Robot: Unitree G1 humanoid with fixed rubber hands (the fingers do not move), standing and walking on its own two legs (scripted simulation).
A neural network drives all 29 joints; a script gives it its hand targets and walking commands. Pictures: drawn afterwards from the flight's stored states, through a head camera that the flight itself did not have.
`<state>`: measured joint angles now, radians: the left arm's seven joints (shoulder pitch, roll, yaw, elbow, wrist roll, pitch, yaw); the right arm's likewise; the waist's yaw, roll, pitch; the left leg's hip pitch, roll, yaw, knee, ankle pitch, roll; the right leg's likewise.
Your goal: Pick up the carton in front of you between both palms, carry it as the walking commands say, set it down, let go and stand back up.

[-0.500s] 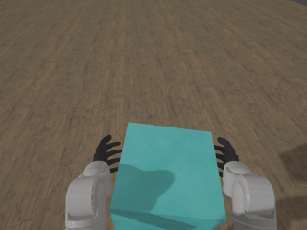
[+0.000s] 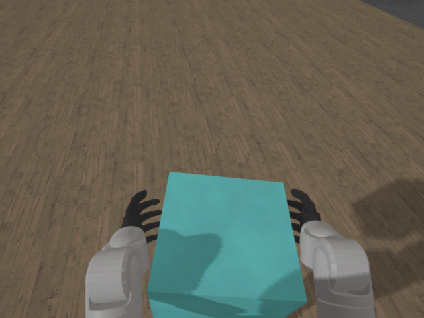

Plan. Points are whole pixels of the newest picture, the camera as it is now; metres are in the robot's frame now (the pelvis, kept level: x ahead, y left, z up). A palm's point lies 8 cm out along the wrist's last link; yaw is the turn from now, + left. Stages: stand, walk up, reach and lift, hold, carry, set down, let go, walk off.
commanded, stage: carry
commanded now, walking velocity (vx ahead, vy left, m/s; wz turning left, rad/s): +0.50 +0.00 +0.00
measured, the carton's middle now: (217, 258) +0.26 +0.01 -0.01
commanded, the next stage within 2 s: none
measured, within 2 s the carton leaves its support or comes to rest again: neither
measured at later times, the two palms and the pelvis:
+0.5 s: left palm (165, 108) +0.60 +0.13 +0.10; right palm (277, 108) +0.62 -0.17 +0.09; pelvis +0.35 -0.03 +0.00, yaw +4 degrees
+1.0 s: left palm (162, 55) +0.96 +0.17 +0.08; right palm (244, 54) +0.96 -0.12 +0.08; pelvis +0.70 +0.02 +0.00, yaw +0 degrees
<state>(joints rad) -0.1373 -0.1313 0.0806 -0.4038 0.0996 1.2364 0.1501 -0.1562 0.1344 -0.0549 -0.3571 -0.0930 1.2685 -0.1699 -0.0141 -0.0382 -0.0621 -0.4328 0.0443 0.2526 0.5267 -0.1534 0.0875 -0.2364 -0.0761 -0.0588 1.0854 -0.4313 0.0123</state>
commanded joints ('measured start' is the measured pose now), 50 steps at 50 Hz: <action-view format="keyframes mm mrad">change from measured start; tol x32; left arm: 1 -397 -1025 -714 -53 -394 -15 -233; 50 -400 -980 -710 -71 -396 -1 -233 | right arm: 1 -425 1002 652 -137 397 -63 252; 50 -392 964 648 -128 393 -50 248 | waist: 1 -1 90 -328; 19 11 204 -119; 23 49 -296 -372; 50 -8 206 -356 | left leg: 1 553 313 -446 -270 233 60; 17 556 197 -102 -346 389 15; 20 509 157 -3 -51 644 -42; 23 -147 -87 -116 699 -295 -125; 25 -228 22 -253 835 -273 -65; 45 182 -56 34 -97 88 -54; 48 771 396 -785 -299 -70 157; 50 680 352 -583 -252 229 127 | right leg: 1 -389 -54 65 141 103 -40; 20 -18 101 -233 -638 351 -51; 23 541 -354 607 -871 213 -258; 37 328 -169 -37 -941 498 -142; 45 309 -124 -180 -627 885 -59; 48 -342 112 -68 137 3 22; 50 -415 4 66 264 -1 -29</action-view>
